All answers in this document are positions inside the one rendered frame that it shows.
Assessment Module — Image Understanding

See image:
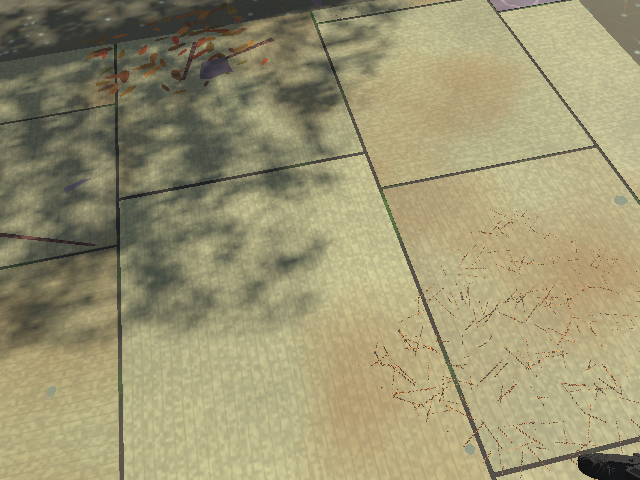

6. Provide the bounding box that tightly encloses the right robot hand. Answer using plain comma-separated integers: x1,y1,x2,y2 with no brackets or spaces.
577,453,640,480

